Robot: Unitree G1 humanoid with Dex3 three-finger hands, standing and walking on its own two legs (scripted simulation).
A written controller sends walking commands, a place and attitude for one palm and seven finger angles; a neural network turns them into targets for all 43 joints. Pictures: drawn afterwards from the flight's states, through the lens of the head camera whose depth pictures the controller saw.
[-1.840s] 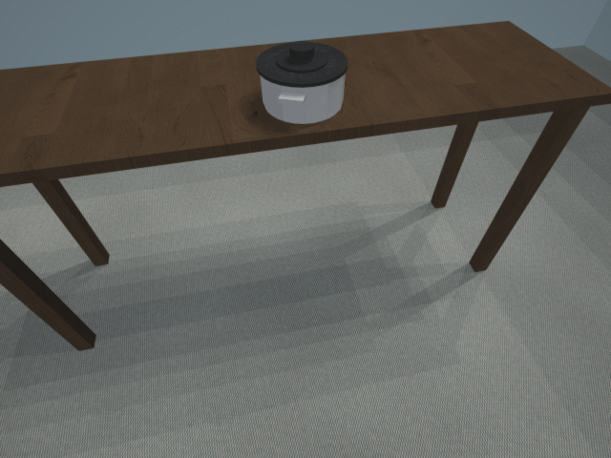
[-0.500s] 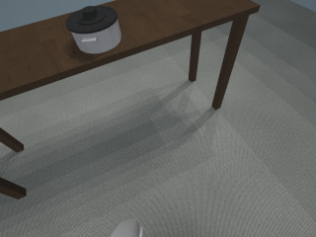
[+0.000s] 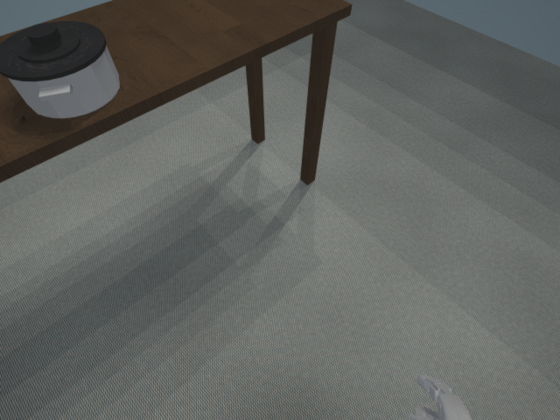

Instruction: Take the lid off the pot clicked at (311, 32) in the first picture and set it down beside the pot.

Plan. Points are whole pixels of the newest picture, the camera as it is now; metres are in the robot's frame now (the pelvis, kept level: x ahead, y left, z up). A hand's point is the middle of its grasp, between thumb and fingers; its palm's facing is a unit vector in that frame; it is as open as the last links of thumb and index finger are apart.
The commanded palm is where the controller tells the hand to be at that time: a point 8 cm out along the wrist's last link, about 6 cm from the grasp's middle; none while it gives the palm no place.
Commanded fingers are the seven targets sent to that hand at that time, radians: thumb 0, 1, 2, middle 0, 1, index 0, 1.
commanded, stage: walk to a spot facing it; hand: left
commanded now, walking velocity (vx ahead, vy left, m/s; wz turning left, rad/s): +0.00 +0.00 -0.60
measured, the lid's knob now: (43, 35) +0.69 +0.53 +0.13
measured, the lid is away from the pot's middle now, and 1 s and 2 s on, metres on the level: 0.00 0.00 0.00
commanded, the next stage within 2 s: turn to face it in 0.86 s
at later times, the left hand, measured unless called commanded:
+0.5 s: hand (243, 347) +0.24 +0.10 -0.16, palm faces -0.41 -0.88 -0.23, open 7.4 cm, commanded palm none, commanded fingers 0.00 0.90 0.90 -0.20 -0.30 -0.20 -0.30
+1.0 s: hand (259, 341) +0.26 +0.07 -0.20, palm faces -0.38 -0.90 -0.19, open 7.4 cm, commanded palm none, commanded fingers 0.00 0.90 0.90 -0.20 -0.30 -0.20 -0.30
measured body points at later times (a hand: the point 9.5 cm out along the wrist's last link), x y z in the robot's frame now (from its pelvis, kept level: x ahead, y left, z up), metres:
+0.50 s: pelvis +0.04 -0.04 -0.02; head +0.08 -0.07 +0.43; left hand +0.26 +0.14 -0.15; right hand -0.09 -0.27 -0.16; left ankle -0.02 +0.14 -0.74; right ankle +0.05 -0.16 -0.75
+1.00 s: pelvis +0.22 -0.12 -0.02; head +0.24 -0.10 +0.43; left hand +0.29 +0.12 -0.18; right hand +0.22 -0.37 -0.15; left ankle +0.34 -0.07 -0.75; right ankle +0.05 -0.16 -0.73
